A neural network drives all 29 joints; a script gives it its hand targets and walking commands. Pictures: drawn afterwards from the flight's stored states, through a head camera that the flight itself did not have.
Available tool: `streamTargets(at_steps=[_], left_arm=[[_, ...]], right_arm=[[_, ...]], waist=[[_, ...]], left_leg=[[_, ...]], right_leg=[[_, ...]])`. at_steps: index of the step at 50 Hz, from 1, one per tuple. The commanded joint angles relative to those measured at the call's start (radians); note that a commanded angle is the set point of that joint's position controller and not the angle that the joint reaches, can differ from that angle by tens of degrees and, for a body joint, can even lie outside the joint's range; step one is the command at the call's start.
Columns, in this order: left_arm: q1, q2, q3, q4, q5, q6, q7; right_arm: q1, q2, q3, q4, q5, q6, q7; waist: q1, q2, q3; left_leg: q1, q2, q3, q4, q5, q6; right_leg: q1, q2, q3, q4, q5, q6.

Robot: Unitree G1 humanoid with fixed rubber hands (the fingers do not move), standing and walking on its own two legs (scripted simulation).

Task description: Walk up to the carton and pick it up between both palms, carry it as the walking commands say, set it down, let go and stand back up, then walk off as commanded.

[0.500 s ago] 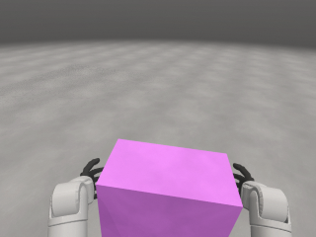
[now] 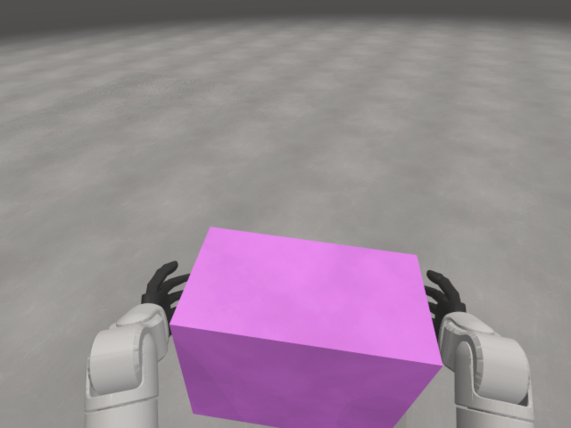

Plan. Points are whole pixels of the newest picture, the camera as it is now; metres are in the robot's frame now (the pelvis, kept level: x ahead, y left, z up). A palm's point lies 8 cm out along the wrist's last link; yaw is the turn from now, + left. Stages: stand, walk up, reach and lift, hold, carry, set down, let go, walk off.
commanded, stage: carry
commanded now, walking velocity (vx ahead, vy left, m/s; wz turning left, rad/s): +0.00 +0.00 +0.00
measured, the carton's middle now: (298, 339) +0.27 +0.00 +0.03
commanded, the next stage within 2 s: none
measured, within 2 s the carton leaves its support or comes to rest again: neither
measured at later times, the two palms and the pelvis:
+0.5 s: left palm (150, 352) +0.21 +0.19 +0.09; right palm (453, 354) +0.22 -0.19 +0.07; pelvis -0.04 +0.00 +0.00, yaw +0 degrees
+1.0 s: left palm (157, 380) +0.19 +0.17 +0.06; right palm (464, 383) +0.19 -0.20 +0.04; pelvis -0.07 -0.02 +0.00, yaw +0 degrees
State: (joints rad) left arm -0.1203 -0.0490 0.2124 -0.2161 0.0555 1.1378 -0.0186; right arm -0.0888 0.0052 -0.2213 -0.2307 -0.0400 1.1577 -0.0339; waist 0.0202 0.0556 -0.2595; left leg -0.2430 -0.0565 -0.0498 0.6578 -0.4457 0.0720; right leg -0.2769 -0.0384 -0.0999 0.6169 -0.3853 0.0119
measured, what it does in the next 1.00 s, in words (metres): shifts its weight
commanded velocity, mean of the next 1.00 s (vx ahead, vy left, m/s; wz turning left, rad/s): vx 0.00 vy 0.00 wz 0.00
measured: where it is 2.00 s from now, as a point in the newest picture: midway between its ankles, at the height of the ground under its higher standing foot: outside the picture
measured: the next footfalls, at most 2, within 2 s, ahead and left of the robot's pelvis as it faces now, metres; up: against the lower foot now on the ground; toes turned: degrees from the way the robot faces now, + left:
none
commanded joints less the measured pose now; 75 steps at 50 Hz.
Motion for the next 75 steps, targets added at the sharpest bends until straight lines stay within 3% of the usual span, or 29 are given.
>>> streamTargets(at_steps=[1,6,8,11,12,14,18,20,25,28,32,34,35,36,38,40,42,43,46,49,50,52,54,58,61,64,69,70,75], left_arm=[[-0.446,-0.679,-0.62,-0.139,-0.228,-0.089,-0.067],[-0.426,-0.623,-0.572,-0.045,-0.188,-0.144,-0.075],[-0.45,-0.665,-0.631,-0.148,-0.23,-0.154,-0.073],[-0.392,-0.556,-0.533,0.019,-0.159,-0.186,-0.075],[-0.412,-0.586,-0.572,-0.051,-0.188,-0.192,-0.072],[-0.4,-0.584,-0.571,-0.035,-0.185,-0.203,-0.076],[-0.407,-0.585,-0.56,0.004,-0.18,-0.222,-0.075],[-0.397,-0.539,-0.515,0.068,-0.152,-0.238,-0.076],[-0.42,-0.559,-0.526,0.042,-0.162,-0.269,-0.077],[-0.421,-0.486,-0.457,0.156,-0.113,-0.308,-0.08],[-0.464,-0.524,-0.498,0.048,-0.148,-0.35,-0.077],[-0.451,-0.523,-0.48,0.095,-0.131,-0.355,-0.076],[-0.448,-0.557,-0.521,0.031,-0.159,-0.355,-0.074],[-0.427,-0.49,-0.462,0.133,-0.118,-0.363,-0.076],[-0.432,-0.545,-0.522,0.032,-0.158,-0.362,-0.073],[-0.409,-0.5,-0.48,0.104,-0.125,-0.365,-0.074],[-0.44,-0.535,-0.514,0.038,-0.146,-0.371,-0.073],[-0.414,-0.517,-0.486,0.109,-0.125,-0.371,-0.075],[-0.429,-0.56,-0.531,0.013,-0.16,-0.371,-0.076],[-0.395,-0.511,-0.472,0.139,-0.109,-0.379,-0.081],[-0.414,-0.525,-0.499,0.083,-0.13,-0.381,-0.082],[-0.408,-0.51,-0.473,0.129,-0.11,-0.387,-0.082],[-0.41,-0.54,-0.507,0.078,-0.137,-0.386,-0.083],[-0.391,-0.48,-0.449,0.181,-0.09,-0.413,-0.089],[-0.419,-0.519,-0.488,0.119,-0.117,-0.426,-0.089],[-0.413,-0.455,-0.432,0.227,-0.069,-0.454,-0.093],[-0.432,-0.514,-0.498,0.113,-0.12,-0.465,-0.094],[-0.425,-0.495,-0.47,0.178,-0.092,-0.469,-0.094],[-0.426,-0.519,-0.504,0.119,-0.114,-0.454,-0.091]], right_arm=[[-0.555,0.715,0.68,-0.15,0.239,-0.093,0.125],[-0.546,0.654,0.632,-0.067,0.191,-0.152,0.126],[-0.538,0.699,0.675,-0.14,0.221,-0.159,0.125],[-0.512,0.591,0.583,0.017,0.143,-0.196,0.122],[-0.51,0.615,0.61,-0.044,0.162,-0.201,0.119],[-0.534,0.609,0.622,-0.061,0.161,-0.215,0.117],[-0.533,0.592,0.594,-0.025,0.139,-0.236,0.113],[-0.514,0.552,0.553,0.046,0.108,-0.251,0.112],[-0.547,0.565,0.572,0.005,0.118,-0.281,0.112],[-0.531,0.495,0.5,0.127,0.063,-0.32,0.114],[-0.544,0.542,0.541,0.035,0.102,-0.359,0.118],[-0.558,0.533,0.532,0.054,0.094,-0.367,0.116],[-0.561,0.557,0.568,-0.02,0.122,-0.367,0.115],[-0.514,0.498,0.507,0.104,0.071,-0.374,0.114],[-0.523,0.546,0.563,-0.009,0.115,-0.374,0.112],[-0.509,0.509,0.53,0.065,0.088,-0.377,0.113],[-0.526,0.543,0.56,0.008,0.112,-0.382,0.116],[-0.517,0.514,0.532,0.053,0.09,-0.386,0.115],[-0.528,0.573,0.593,-0.037,0.13,-0.382,0.114],[-0.538,0.514,0.542,0.05,0.091,-0.394,0.117],[-0.525,0.541,0.565,0.026,0.106,-0.395,0.118],[-0.51,0.526,0.54,0.078,0.086,-0.399,0.119],[-0.528,0.55,0.572,0.01,0.108,-0.399,0.118],[-0.5,0.502,0.521,0.123,0.066,-0.426,0.125],[-0.506,0.537,0.544,0.073,0.086,-0.438,0.128],[-0.511,0.475,0.485,0.172,0.042,-0.467,0.136],[-0.532,0.539,0.556,0.053,0.094,-0.48,0.137],[-0.536,0.513,0.529,0.112,0.073,-0.484,0.14],[-0.531,0.531,0.558,0.047,0.093,-0.472,0.137]], waist=[[-0.03,-0.075,-0.175],[-0.03,-0.086,-0.154],[-0.031,-0.068,-0.159],[-0.029,-0.063,-0.141],[-0.029,-0.049,-0.136],[-0.029,-0.078,-0.116],[-0.03,-0.057,-0.11],[-0.027,-0.051,-0.103],[-0.028,-0.094,-0.068],[-0.026,-0.078,-0.051],[-0.027,-0.063,-0.044],[-0.026,-0.069,-0.051],[-0.026,-0.074,-0.048],[-0.027,-0.088,-0.05],[-0.026,-0.09,-0.057],[-0.024,-0.083,-0.052],[-0.024,-0.07,-0.056],[-0.024,-0.081,-0.067],[-0.026,-0.129,-0.082],[-0.025,-0.124,-0.066],[-0.026,-0.113,-0.069],[-0.024,-0.107,-0.071],[-0.026,-0.13,-0.067],[-0.025,-0.137,-0.077],[-0.025,-0.118,-0.08],[-0.022,-0.095,-0.048],[-0.023,-0.114,-0.045],[-0.023,-0.107,-0.034],[-0.021,-0.098,-0.043]], left_leg=[[-0.009,0.163,-0.078,-0.065,0.836,0.002],[-0.013,0.156,-0.07,-0.061,0.764,0.01],[0.007,0.166,-0.085,-0.078,0.801,0.012],[-0.007,0.181,-0.105,-0.091,0.803,0.017],[-0.005,0.177,-0.098,-0.087,0.799,0.025],[-0.016,0.179,-0.102,-0.095,0.746,0.023],[-0.024,0.185,-0.118,-0.116,0.757,0.02],[-0.036,0.183,-0.117,-0.118,0.697,0.028],[-0.058,0.186,-0.116,-0.147,0.623,0.02],[-0.081,0.184,-0.128,-0.164,0.54,0.025],[-0.085,0.189,-0.139,-0.188,0.521,0.025],[-0.081,0.194,-0.141,-0.186,0.531,0.024],[-0.074,0.189,-0.139,-0.197,0.53,0.022],[-0.07,0.183,-0.132,-0.178,0.527,0.023],[-0.063,0.185,-0.136,-0.197,0.519,0.022],[-0.074,0.182,-0.132,-0.192,0.506,0.02],[-0.058,0.184,-0.132,-0.2,0.513,0.017],[-0.06,0.179,-0.131,-0.189,0.535,0.018],[-0.047,0.166,-0.11,-0.16,0.538,0.011],[-0.058,0.164,-0.113,-0.165,0.513,0.01],[-0.055,0.163,-0.113,-0.164,0.504,0.011],[-0.052,0.164,-0.114,-0.165,0.519,0.011],[-0.04,0.16,-0.108,-0.16,0.532,0.009],[-0.032,0.164,-0.11,-0.152,0.55,0.004],[-0.022,0.16,-0.101,-0.16,0.532,0.004],[-0.059,0.168,-0.12,-0.182,0.502,0.008],[-0.054,0.164,-0.111,-0.19,0.467,0.003],[-0.054,0.163,-0.109,-0.189,0.471,0.0],[-0.056,0.164,-0.122,-0.214,0.413,0.006]], right_leg=[[0.168,-0.108,0.037,0.023,0.645,-0.048],[0.147,-0.106,0.036,0.033,0.607,-0.053],[0.125,-0.099,0.034,0.039,0.548,-0.051],[0.109,-0.09,0.035,0.027,0.446,-0.043],[0.104,-0.089,0.04,0.023,0.446,-0.043],[0.103,-0.094,0.046,0.002,0.44,-0.047],[0.099,-0.09,0.041,0.01,0.407,-0.042],[0.102,-0.095,0.054,-0.009,0.387,-0.043],[0.099,-0.095,0.052,-0.037,0.356,-0.037],[0.098,-0.092,0.058,-0.043,0.301,-0.04],[0.101,-0.087,0.059,-0.049,0.262,-0.033],[0.108,-0.085,0.06,-0.055,0.273,-0.031],[0.104,-0.081,0.055,-0.049,0.268,-0.029],[0.105,-0.087,0.061,-0.055,0.282,-0.033],[0.108,-0.081,0.055,-0.05,0.267,-0.031],[0.111,-0.084,0.058,-0.055,0.265,-0.031],[0.109,-0.085,0.066,-0.058,0.275,-0.036],[0.113,-0.086,0.064,-0.057,0.291,-0.034],[0.129,-0.095,0.068,-0.068,0.371,-0.037],[0.119,-0.096,0.076,-0.074,0.357,-0.041],[0.119,-0.101,0.085,-0.079,0.356,-0.044],[0.118,-0.1,0.083,-0.075,0.357,-0.046],[0.111,-0.099,0.082,-0.079,0.374,-0.044],[0.121,-0.101,0.084,-0.079,0.408,-0.048],[0.109,-0.101,0.086,-0.073,0.391,-0.049],[0.105,-0.089,0.079,-0.079,0.328,-0.04],[0.102,-0.093,0.082,-0.091,0.32,-0.041],[0.092,-0.092,0.083,-0.092,0.317,-0.041],[0.096,-0.089,0.091,-0.102,0.269,-0.046]])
